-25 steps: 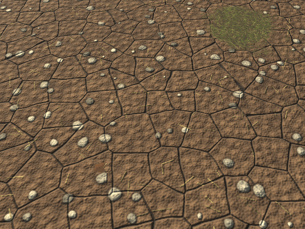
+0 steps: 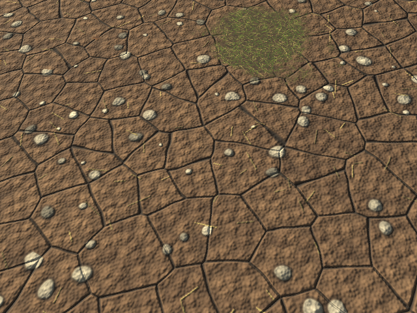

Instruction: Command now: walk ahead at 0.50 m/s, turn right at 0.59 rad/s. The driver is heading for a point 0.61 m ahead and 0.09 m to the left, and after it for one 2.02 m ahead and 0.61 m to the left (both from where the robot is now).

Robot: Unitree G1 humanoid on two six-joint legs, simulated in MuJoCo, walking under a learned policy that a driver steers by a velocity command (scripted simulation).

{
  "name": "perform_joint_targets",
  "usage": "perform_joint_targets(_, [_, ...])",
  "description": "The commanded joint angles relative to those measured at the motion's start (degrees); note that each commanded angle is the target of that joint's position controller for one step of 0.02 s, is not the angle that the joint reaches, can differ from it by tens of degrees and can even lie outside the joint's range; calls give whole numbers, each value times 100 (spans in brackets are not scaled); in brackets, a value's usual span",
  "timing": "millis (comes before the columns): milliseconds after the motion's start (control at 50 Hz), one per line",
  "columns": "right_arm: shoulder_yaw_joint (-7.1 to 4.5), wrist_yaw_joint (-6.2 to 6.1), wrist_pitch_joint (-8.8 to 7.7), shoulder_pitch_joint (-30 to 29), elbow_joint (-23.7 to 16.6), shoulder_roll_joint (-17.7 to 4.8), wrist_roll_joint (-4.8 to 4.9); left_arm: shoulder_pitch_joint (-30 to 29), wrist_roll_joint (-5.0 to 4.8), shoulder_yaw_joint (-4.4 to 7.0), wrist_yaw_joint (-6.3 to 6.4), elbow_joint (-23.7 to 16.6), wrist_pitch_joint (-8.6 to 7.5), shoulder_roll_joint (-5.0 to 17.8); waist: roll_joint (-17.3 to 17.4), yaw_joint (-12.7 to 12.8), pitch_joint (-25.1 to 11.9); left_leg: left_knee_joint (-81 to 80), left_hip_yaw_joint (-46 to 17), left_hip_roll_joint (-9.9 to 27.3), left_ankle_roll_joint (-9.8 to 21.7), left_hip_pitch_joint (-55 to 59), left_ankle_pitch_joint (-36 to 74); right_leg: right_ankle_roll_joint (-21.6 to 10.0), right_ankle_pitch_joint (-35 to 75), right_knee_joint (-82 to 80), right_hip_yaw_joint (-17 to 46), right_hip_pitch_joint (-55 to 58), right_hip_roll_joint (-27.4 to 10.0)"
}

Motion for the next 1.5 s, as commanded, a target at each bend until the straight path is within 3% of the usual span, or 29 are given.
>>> perform_joint_targets(20, [-14, 2, -114, -802, -618, -409, 44, 486, 44, 155, 61, -160, -33, 855, -545, 142, -136, -595, 232, -378, 110, 55, 398, -270, 4101, 13, 1057, 167, -1512])
perform_joint_targets(80, [-16, -26, -175, -672, -724, -567, 68, 329, 91, 177, 124, -192, -39, 999, -611, -77, -107, -1230, 125, -553, 336, 716, 90, -176, 4496, 286, 1288, 247, -1640])
perform_joint_targets(120, [-131, -114, -240, 579, -356, -850, 71, -40, 109, 203, 83, -273, -98, 1148, -593, -634, -659, -1480, 207, -860, 568, 2367, -308, 34, 5597, 1344, 1138, -6, -1439])
perform_joint_targets(140, [-189, -179, -311, 1507, -132, -959, 46, -185, 71, 193, 31, -293, -152, 1127, -422, -1124, -1097, -1826, 35, -596, 731, 3594, -46, 119, 5114, 2480, 937, -491, -1178])
perform_joint_targets(160, [-282, -276, -334, 2352, -89, -1388, -80, -45, 53, 75, -15, -469, -222, 686, 228, -1310, -1907, -1851, -1383, 746, 1019, 4832, -812, 209, 2974, 4093, 552, -1249, -792])
perform_joint_targets(180, [-383, -243, -265, 2089, -76, -1695, -121, 868, -102, 35, -14, -456, -174, 336, 1558, -677, -2334, -2570, -4133, 2016, 1899, 5600, -920, 367, -1585, 5649, 96, -2817, 136])
perform_joint_targets(200, [-304, -176, -205, 1616, -150, -1133, 46, 634, 151, 59, 25, -297, -114, 780, 479, -573, -1586, -2837, -4209, 1738, 1838, 4802, -1940, 282, -1155, 5921, 224, -3242, -392])
perform_joint_targets(240, [-149, -109, -234, 1009, -154, -488, 48, -53, 191, 43, -49, -394, -87, 652, -220, -440, -435, -3137, -2612, 1186, 1580, 3410, -1622, 338, -373, 5412, 87, -3170, -764])
perform_joint_targets(260, [-132, -121, -270, 1063, -67, -469, 42, -165, 216, 40, -89, -441, -52, 602, -31, -383, -306, -3232, -2124, 983, 1481, 3125, -1101, 371, -300, 5184, 60, -3071, -882])
perform_joint_targets(360, [-156, -54, -478, 1532, 347, -612, 124, -578, 246, -56, -213, -606, 68, 386, 266, -262, -318, -3609, -1084, 776, 1521, 2841, 49, 585, 36, 4324, -135, -3128, -1088])
perform_joint_targets(520, [-209, -28, -392, 2255, 700, -800, 148, -2290, 172, -271, -274, -1134, -40, 261, 236, -680, -147, -3579, -482, 533, 1305, 2928, 584, 848, 1077, 1875, -938, -2614, -1194])
perform_joint_targets(580, [-253, -58, -331, 2272, 742, -926, 122, -2149, 169, -232, -200, -1150, -121, 386, 304, -536, -228, -3073, -766, 686, 1227, 3170, 889, 762, 677, 1433, -909, -2155, -1071])
perform_joint_targets(620, [-218, -72, -304, 2236, 750, -788, 163, -1031, 260, -98, -94, -780, -247, 651, -84, -37, -725, -1723, -529, 289, 1011, 2827, 1224, 579, 709, 736, -757, -538, -1058])
perform_joint_targets(640, [-134, -66, -334, 2075, 522, -506, 207, -35, 394, 31, -5, -656, -311, 1109, -743, 404, -1472, -166, -194, -97, 843, 2031, 134, 290, -53, 471, 506, 710, -2286])
perform_joint_targets(660, [-21, -91, -320, 2545, 334, 38, 335, 195, 353, 193, 28, -599, -225, 1711, -2009, 220, -1917, 1361, 353, -850, 669, 406, -2609, -232, -725, -192, 2493, 1611, -3577])
perform_joint_targets(680, [-193, -160, -210, 2384, 490, -621, 197, -68, 244, 119, 16, -660, -167, 1245, -1058, 158, -1445, 2013, -118, -544, 755, 92, -2579, -270, -1028, -255, 2545, 1018, -3447])
perform_joint_targets(720, [-213, -81, -177, 2094, 498, -443, 191, -808, 201, -54, -24, -765, -220, 559, -739, -181, -581, 1956, -254, -161, 747, 188, -1696, -34, -22, -495, 1129, 23, -2883])
perform_joint_targets(760, [-245, -2, -47, 2024, 512, -365, 76, -926, 158, -105, 20, -716, -295, 353, -862, -371, -372, 1856, -175, -30, 621, 356, -1377, 161, 800, -652, 280, -374, -2531])
perform_joint_targets(920, [-197, 199, 135, 755, -42, -116, 27, -372, 111, -53, 59, -373, -432, 365, -679, -388, -92, 1019, 113, 34, 388, -294, -101, 65, 2257, -821, -1152, -313, -2387])
perform_joint_targets(1020, [-93, 289, 116, -118, -427, -96, -6, -79, 119, 9, 85, -210, -391, 611, -649, -215, 102, -456, 644, -137, 655, 247, 121, 139, 2790, -701, -1710, -42, -2488])
perform_joint_targets(1120, [-217, 196, 90, 600, -332, -373, -30, -3, 153, 109, 145, -133, -175, 973, -802, -623, -497, -938, 1095, -902, 1254, 1537, -1117, 274, 5936, 1343, -2141, 600, -2558])
perform_joint_targets(1140, [-306, 141, 35, 1346, -109, -499, -52, -38, 134, 125, 134, -167, -112, 1032, -669, -955, -934, -1341, 1025, -1090, 1422, 2524, -1017, 356, 5527, 2519, -2210, 250, -2501])
perform_joint_targets(1160, [-481, 44, 7, 2212, 140, -953, -118, -52, 144, 92, 112, -307, -101, 917, -151, -1317, -1476, -1710, 9, -491, 1700, 3943, -1427, 551, 3836, 4205, -2238, -897, -2325])
perform_joint_targets(1180, [-644, -29, 36, 1989, 39, -1682, -62, 183, 112, -47, -23, -736, -144, 184, 1261, -801, -1862, -2106, -3096, 1254, 2588, 5673, -1304, 933, -1493, 6314, -1912, -3585, -1133])
perform_joint_targets(1200, [-640, -56, 113, 2263, -30, -1634, 105, -668, 150, 43, -44, -937, -225, 706, 275, -1197, -2015, -2846, -4093, 1390, 2653, 5652, -1292, 922, -1350, 6731, -620, -4268, -965])
perform_joint_targets(1220, [-588, -112, 130, 1915, 43, -1448, 123, -1007, 68, 16, -65, -1074, -299, 629, 72, -1005, -1156, -2935, -3144, 1314, 2479, 5026, -882, 851, -675, 6492, -496, -4591, -1322])
perform_joint_targets(1260, [-449, -136, 57, 1361, -3, -914, 176, -805, 129, 4, -28, -939, -307, 588, -361, -491, -460, -3046, -2092, 748, 2048, 3607, 448, 866, -183, 5502, -490, -3852, -1645])
perform_joint_targets(1340, [-393, -105, -151, 1370, -4, -843, 227, -656, 293, -23, -83, -992, 50, 412, -229, -194, -543, -3217, -1402, 229, 1954, 2850, 1285, 1113, -55, 4697, -578, -3233, -1649])
perform_joint_targets(1500, [-432, -125, -143, 2291, 93, -965, 194, -2347, 226, -92, -148, -1607, 64, 403, 74, -815, -254, -3177, -1662, 53, 1622, 3498, 1014, 1231, 1403, 2716, -589, -3996, -1413])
